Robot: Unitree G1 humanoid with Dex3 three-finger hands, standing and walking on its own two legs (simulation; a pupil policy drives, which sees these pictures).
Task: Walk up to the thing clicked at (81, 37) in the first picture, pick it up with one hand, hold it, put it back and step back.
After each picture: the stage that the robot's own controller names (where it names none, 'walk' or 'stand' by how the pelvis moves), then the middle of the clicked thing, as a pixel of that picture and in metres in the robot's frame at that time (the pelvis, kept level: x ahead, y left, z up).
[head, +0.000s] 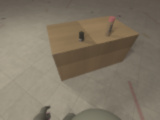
stand; (81, 36) +0.96 +0.14 -0.07
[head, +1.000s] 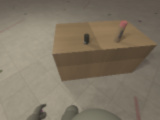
rise first; (86, 39) +0.88 +0.11 -0.05
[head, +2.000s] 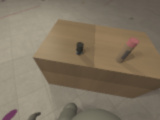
walk; (79, 48) +0.61 +0.16 -0.04
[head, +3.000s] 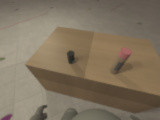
stand; (71, 57) +0.53 +0.20 -0.05
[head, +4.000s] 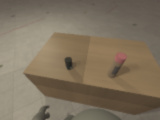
stand; (68, 63) +0.50 +0.21 -0.08
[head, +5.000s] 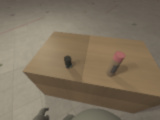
stand; (68, 62) +0.51 +0.22 -0.08
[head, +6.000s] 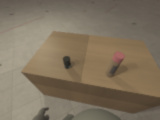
stand; (67, 62) +0.50 +0.22 -0.08
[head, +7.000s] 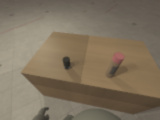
stand; (66, 63) +0.49 +0.23 -0.08
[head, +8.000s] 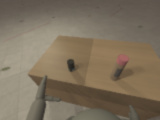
rise first; (71, 65) +0.49 +0.21 -0.07
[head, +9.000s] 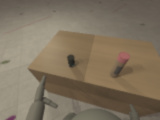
go down; (71, 61) +0.51 +0.22 -0.07
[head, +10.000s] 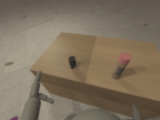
go down; (72, 62) +0.51 +0.21 -0.07
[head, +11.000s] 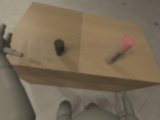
go down; (59, 48) +0.51 +0.20 -0.02
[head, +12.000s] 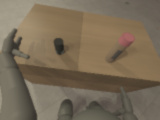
close in; (59, 46) +0.53 +0.20 +0.00
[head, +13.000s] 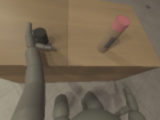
close; (42, 39) +0.53 +0.22 +0.04
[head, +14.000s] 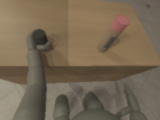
lift; (42, 40) +0.53 +0.23 +0.04
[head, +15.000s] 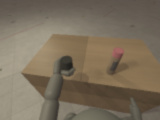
lift; (67, 66) +0.32 +0.15 +0.14
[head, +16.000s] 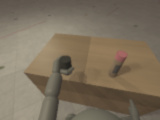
hold; (66, 65) +0.33 +0.16 +0.12
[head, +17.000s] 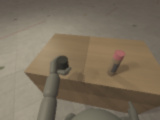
hold; (63, 65) +0.33 +0.18 +0.12
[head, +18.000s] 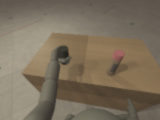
crouch; (64, 55) +0.41 +0.18 +0.14
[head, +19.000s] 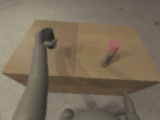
lower; (49, 39) +0.51 +0.23 +0.14
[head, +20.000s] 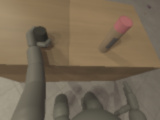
lower; (42, 38) +0.54 +0.23 +0.04
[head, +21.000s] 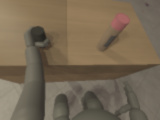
lower; (40, 38) +0.54 +0.23 +0.04
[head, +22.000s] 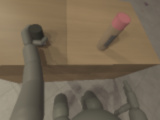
lower; (38, 36) +0.55 +0.24 +0.04
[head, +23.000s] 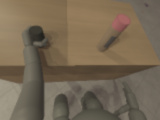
lower; (38, 37) +0.54 +0.24 +0.04
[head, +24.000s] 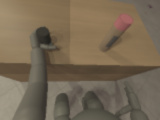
open; (45, 38) +0.53 +0.21 +0.05
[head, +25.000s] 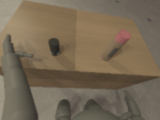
sink last; (54, 47) +0.51 +0.20 +0.01
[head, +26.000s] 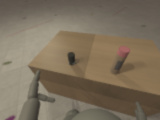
stand; (71, 58) +0.53 +0.21 -0.03
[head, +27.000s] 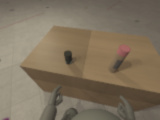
stand; (68, 57) +0.51 +0.21 -0.03
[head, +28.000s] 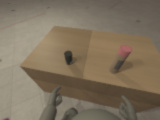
stand; (68, 58) +0.51 +0.21 -0.02
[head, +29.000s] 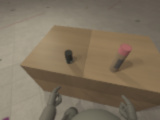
stand; (68, 57) +0.51 +0.20 -0.02
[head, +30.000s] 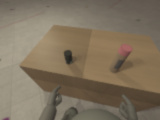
stand; (68, 57) +0.51 +0.21 -0.02
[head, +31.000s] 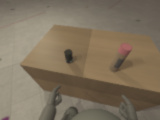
stand; (68, 56) +0.52 +0.20 -0.01
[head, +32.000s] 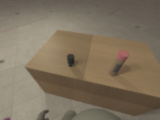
stand; (70, 60) +0.52 +0.20 -0.06
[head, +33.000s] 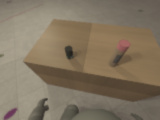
walk; (69, 52) +0.54 +0.21 -0.06
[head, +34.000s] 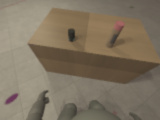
walk; (71, 35) +0.73 +0.22 -0.05
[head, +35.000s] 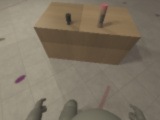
walk; (68, 19) +1.04 +0.34 -0.05
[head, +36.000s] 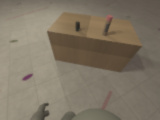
stand; (77, 26) +1.14 +0.24 -0.07
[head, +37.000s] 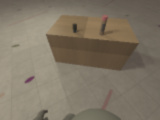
stand; (74, 28) +1.16 +0.27 -0.08
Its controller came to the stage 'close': yes
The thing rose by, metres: 0.21
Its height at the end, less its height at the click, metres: +0.00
